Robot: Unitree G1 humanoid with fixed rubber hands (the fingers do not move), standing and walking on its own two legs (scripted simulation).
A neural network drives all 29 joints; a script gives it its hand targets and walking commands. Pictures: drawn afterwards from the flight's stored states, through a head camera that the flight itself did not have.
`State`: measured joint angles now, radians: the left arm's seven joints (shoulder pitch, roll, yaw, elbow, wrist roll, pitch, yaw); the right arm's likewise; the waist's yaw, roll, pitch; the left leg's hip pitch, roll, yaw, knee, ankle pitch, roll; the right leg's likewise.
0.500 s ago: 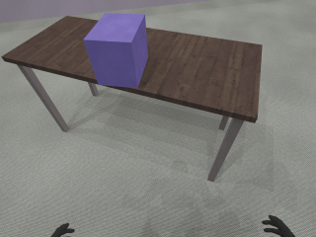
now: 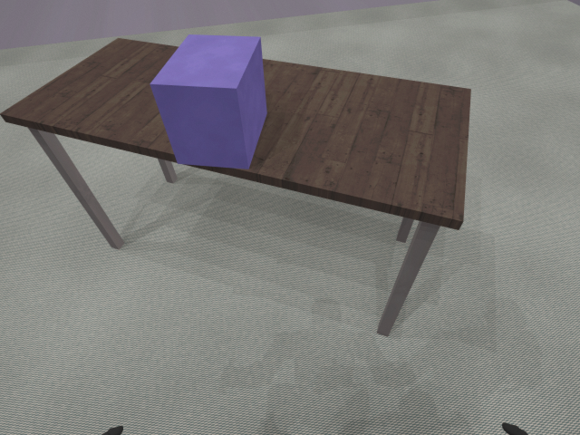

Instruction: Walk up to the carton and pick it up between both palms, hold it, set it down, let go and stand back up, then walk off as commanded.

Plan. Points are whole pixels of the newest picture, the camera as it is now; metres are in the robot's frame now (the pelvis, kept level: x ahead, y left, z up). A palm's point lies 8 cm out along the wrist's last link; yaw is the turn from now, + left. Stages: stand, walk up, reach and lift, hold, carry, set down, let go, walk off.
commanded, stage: stand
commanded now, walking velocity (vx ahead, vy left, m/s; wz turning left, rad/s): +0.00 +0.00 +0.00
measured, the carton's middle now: (218, 101) +0.83 +0.20 +0.02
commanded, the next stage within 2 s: walk up in 1.02 s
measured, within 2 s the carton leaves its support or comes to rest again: neither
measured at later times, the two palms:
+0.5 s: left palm out of the picture +0.11 +0.29 -0.10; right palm out of the picture +0.10 -0.31 -0.11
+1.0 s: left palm out of the picture +0.10 +0.30 -0.11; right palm out of the picture +0.09 -0.31 -0.11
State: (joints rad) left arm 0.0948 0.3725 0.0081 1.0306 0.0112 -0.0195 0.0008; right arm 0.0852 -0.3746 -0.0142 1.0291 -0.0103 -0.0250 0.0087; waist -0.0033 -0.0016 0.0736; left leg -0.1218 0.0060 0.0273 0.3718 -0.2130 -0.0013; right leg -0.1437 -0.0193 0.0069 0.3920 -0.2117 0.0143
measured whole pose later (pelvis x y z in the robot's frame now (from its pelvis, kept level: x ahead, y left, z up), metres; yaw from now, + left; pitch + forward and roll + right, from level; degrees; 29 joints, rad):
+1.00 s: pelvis +0.00 -0.01 +0.00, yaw +0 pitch -2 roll +0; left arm 0.09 0.37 0.01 1.08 0.01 -0.02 0.00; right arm 0.10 -0.37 -0.01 1.07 -0.01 -0.01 0.00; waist 0.00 0.01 0.06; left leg -0.09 0.02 0.02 0.32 -0.19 -0.02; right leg -0.11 -0.01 0.00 0.34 -0.19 0.00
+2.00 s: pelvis +0.19 +0.17 -0.02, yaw -13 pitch -1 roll +0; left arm 0.40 0.48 0.09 0.78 0.00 -0.12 0.08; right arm 0.28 -0.50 -0.11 0.69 -0.06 0.06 0.09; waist -0.02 0.14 0.08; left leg -0.57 0.05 -0.06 1.15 -0.36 0.00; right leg -0.29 -0.02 0.01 0.66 -0.36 0.01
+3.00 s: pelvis +0.45 +0.45 -0.05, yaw -22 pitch -2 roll +0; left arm 0.29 0.46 0.06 0.81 0.02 -0.08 0.04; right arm 0.27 -0.44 -0.07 0.75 -0.02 0.01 0.04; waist -0.04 0.01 0.10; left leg -0.44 0.05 0.01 0.85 -0.38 -0.02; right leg -0.45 0.00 -0.04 0.91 -0.52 -0.04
